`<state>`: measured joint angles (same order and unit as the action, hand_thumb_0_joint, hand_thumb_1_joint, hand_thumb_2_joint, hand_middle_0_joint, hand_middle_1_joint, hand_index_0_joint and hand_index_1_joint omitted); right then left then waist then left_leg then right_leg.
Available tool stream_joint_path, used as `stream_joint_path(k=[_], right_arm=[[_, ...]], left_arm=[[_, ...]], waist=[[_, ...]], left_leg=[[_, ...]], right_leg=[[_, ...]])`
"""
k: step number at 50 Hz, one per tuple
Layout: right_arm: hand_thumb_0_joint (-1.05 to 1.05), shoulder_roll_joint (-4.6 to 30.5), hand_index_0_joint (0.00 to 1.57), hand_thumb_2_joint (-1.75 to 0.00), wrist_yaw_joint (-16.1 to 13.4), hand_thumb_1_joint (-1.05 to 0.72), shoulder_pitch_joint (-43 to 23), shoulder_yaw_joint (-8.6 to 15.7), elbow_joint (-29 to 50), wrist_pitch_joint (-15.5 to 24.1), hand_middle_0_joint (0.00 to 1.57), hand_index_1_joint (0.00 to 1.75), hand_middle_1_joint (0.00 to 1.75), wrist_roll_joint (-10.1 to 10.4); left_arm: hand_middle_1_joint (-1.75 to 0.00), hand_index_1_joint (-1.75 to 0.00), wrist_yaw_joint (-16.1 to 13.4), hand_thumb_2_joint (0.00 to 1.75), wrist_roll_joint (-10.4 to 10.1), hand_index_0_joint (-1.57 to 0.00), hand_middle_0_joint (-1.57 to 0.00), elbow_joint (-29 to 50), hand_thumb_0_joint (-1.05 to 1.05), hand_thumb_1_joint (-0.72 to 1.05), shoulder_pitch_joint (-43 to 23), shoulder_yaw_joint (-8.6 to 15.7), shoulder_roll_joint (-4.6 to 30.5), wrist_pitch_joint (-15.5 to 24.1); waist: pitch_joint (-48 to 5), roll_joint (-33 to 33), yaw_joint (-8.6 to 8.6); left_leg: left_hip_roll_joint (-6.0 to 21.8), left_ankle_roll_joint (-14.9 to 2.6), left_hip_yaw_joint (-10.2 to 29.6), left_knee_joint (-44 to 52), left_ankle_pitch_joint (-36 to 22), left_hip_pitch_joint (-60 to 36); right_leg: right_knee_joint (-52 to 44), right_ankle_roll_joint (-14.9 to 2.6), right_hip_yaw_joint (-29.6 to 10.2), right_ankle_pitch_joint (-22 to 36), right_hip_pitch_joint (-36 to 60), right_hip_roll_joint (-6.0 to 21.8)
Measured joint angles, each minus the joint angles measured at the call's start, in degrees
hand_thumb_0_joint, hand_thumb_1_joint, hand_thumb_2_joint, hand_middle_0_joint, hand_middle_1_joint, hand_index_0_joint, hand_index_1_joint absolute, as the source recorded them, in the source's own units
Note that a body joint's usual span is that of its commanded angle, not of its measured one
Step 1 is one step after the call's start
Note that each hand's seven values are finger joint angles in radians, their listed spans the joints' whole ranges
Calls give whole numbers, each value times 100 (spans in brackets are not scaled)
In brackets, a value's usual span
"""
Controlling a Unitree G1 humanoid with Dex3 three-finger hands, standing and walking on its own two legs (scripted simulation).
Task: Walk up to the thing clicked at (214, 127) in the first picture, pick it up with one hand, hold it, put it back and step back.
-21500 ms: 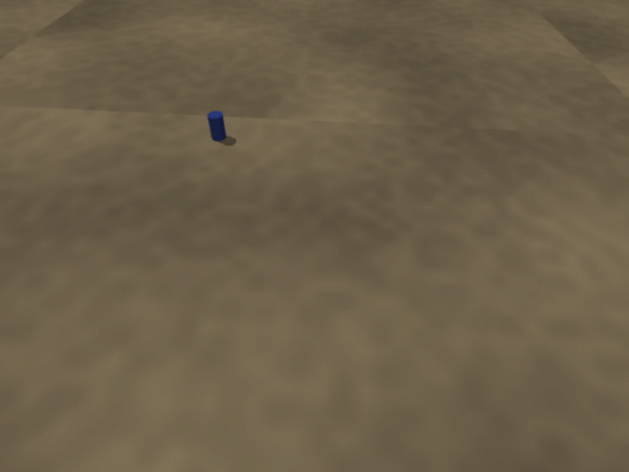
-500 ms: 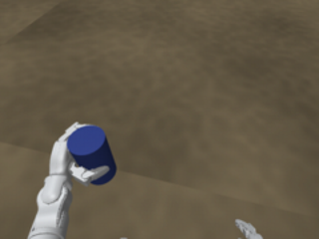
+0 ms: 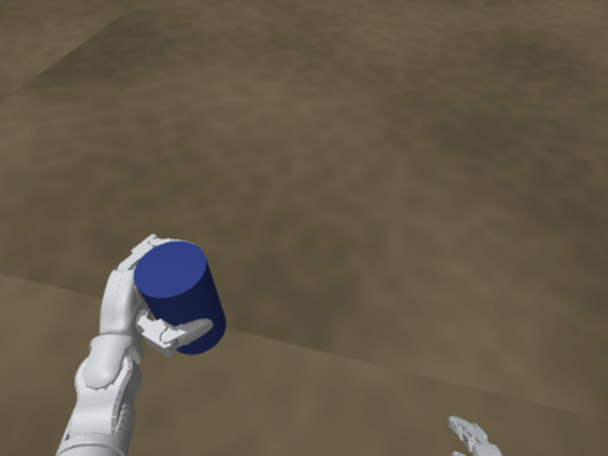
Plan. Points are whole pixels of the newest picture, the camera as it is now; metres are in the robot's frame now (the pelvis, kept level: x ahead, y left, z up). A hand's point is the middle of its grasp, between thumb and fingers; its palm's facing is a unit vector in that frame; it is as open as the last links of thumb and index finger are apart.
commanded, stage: hold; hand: left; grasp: from the side
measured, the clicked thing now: (185, 300) +0.32 +0.16 +0.04
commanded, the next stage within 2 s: crouch in 1.74 s
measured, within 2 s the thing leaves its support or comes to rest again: neither
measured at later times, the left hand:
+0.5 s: hand (177, 295) +0.32 +0.17 +0.05, palm faces +0.02 -1.00 -0.01, open 11.4 cm
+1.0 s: hand (177, 293) +0.32 +0.17 +0.05, palm faces +0.01 -1.00 -0.01, open 11.4 cm
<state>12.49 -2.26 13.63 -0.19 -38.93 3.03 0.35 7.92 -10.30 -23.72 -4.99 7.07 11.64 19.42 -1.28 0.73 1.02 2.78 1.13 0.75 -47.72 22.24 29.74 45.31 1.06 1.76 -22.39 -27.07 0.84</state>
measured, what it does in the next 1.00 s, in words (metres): stands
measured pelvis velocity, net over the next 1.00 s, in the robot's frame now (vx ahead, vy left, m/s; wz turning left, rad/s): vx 0.00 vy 0.00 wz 0.00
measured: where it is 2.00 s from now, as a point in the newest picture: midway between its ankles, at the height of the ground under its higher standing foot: outside the picture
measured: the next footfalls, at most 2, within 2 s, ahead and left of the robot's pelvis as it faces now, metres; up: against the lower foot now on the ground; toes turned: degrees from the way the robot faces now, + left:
none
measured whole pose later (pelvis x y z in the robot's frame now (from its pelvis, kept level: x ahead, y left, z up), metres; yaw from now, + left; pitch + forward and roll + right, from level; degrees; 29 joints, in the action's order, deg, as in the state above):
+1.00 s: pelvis +0.00 +0.00 +0.00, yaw +0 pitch +4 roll -2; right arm 12.5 -1.8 13.7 -0.2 -38.4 3.6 0.4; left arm 8.7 -10.4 -27.6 -7.8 7.5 12.0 20.6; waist -1.3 0.6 1.1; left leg 2.8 1.1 0.7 -47.3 21.6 30.0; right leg 44.8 1.1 1.6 -21.7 -27.4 0.8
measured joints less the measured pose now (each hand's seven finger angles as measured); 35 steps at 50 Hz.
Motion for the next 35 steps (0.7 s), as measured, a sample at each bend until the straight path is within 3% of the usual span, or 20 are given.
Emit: stream_joint_path(k=[6,35], right_arm=[[1,-20,20,-90,23,-91,-49,-10,42,6,20,30,30,-8],[1,-14,20,-90,19,-91,-20,-24,57,39,20,30,30,-3]], left_arm=[[-98,-100,-54,106,-15,-62,-67,-167,3,-53,-120,102,-49,36],[-98,-100,-22,106,41,-62,-67,-254,3,-53,-188,43,1,97]], waist=[[14,-27,16],[17,-40,5]], left_leg=[[3,2,-7,-17,-17,43],[-6,-5,-1,70,-80,-9]], right_leg=[[32,-4,-10,11,-54,-3],[-71,1,-4,81,9,1]])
